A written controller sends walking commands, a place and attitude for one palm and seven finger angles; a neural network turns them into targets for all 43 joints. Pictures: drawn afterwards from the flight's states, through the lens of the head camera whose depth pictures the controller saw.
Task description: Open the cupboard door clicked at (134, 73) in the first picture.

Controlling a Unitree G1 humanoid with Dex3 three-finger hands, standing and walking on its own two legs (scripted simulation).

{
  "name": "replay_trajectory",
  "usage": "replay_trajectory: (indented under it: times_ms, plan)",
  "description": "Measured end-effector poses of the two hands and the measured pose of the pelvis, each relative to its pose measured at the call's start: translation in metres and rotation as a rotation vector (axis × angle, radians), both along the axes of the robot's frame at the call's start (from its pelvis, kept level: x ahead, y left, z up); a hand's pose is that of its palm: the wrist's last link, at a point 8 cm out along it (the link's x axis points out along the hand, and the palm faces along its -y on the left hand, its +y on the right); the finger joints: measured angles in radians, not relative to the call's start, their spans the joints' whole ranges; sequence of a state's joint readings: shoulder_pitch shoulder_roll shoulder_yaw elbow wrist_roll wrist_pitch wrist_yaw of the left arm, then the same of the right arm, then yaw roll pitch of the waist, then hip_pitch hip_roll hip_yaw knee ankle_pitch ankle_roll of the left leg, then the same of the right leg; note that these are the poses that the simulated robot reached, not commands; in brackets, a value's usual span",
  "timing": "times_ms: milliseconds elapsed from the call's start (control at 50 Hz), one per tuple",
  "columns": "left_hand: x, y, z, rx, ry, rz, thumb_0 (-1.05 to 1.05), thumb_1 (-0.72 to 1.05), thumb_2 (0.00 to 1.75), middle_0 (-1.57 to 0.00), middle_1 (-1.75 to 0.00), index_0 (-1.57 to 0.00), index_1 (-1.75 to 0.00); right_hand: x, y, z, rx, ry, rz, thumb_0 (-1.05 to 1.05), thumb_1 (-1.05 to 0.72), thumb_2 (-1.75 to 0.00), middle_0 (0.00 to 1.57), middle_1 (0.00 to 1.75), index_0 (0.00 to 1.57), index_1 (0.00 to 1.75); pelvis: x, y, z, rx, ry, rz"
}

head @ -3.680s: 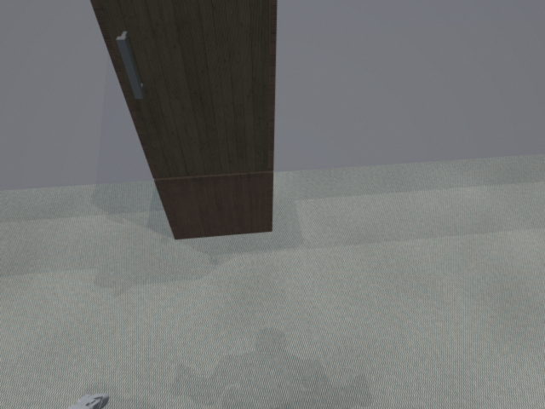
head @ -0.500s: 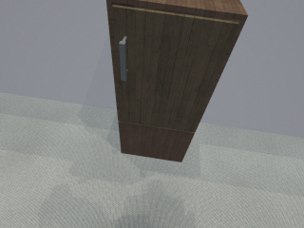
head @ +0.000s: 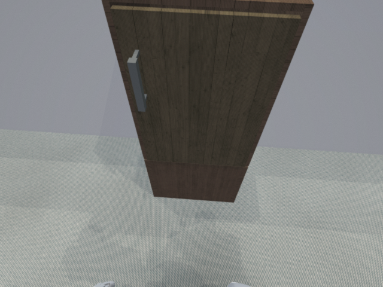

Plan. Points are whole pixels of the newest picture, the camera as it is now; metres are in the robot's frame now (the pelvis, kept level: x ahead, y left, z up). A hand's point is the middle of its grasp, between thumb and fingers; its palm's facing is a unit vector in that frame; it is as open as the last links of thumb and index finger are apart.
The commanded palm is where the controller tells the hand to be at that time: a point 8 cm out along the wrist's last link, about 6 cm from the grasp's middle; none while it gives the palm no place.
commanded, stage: come to a stop and stand still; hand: left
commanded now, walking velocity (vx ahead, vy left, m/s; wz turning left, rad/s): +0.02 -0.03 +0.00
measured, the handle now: (139, 82) +0.58 +0.16 +0.08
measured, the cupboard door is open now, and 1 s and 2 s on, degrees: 0 0 0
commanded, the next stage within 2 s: look again from close up in 1.28 s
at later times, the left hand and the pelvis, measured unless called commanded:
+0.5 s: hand out of the picture +0.00 +0.18 -0.14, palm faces -0.02 -0.96 -0.27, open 7.4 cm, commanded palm none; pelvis -0.02 +0.00 +0.01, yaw -3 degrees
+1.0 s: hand out of the picture +0.02 +0.13 -0.15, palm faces +0.00 -0.97 -0.25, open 7.2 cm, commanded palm none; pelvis +0.00 -0.05 +0.02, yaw -1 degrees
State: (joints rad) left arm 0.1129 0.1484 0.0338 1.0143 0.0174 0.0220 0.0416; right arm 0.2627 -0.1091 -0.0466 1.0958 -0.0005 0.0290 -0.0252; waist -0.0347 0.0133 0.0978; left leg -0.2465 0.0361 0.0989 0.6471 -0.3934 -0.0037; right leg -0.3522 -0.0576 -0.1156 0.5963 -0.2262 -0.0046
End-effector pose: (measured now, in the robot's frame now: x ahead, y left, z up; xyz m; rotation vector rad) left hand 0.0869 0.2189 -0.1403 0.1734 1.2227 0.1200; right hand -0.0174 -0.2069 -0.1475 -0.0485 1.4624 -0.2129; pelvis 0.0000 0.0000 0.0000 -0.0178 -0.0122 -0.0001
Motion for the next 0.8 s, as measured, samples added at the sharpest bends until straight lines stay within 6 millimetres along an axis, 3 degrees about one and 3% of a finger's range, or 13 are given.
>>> replay_trajectory:
  times_ms: [180,340,440,560,700,800]
  plan:
    - [-0.022,0.020,0.000,0.005,-0.002,-0.010,0.00,0.92,0.90,-0.20,-0.30,-0.20,-0.29,0.030,-0.010,0.011,-0.081,-0.195,0.027,0.00,-0.91,-0.90,0.20,0.29,0.20,0.29,-0.006,0.015,-0.001,0.015,-0.010,-0.052]
    - [-0.057,0.028,0.020,0.062,0.045,-0.016,0.00,0.91,0.90,-0.20,-0.30,-0.20,-0.29,0.045,-0.015,0.009,-0.042,-0.306,0.049,0.00,-0.92,-0.90,0.20,0.29,0.19,0.29,-0.014,0.011,0.004,0.029,-0.033,-0.067]
    - [-0.079,0.021,0.029,0.080,0.084,-0.001,0.00,0.91,0.90,-0.20,-0.30,-0.20,-0.29,0.034,-0.022,0.005,-0.010,-0.266,0.070,0.00,-0.92,-0.90,0.20,0.29,0.20,0.29,-0.017,0.003,0.009,0.040,-0.020,-0.059]
    - [-0.096,0.002,0.030,0.070,0.138,0.014,0.00,0.91,0.90,-0.20,-0.30,-0.20,-0.29,0.007,-0.028,0.000,0.020,-0.167,0.071,0.00,-0.92,-0.90,0.20,0.29,0.19,0.29,-0.016,-0.010,0.012,0.045,-0.008,-0.051]
    - [-0.095,-0.022,0.027,0.049,0.166,0.017,0.01,0.92,0.90,-0.20,-0.30,-0.20,-0.29,-0.027,-0.031,-0.001,0.049,-0.046,0.058,0.00,-0.91,-0.90,0.19,0.29,0.19,0.29,-0.011,-0.025,0.014,0.045,-0.004,-0.042]
    - [-0.088,-0.030,0.027,0.050,0.164,0.023,0.01,0.93,0.90,-0.21,-0.30,-0.20,-0.29,-0.041,-0.032,0.000,0.065,0.013,0.051,0.00,-0.91,-0.90,0.19,0.29,0.19,0.29,-0.007,-0.034,0.015,0.043,-0.003,-0.033]
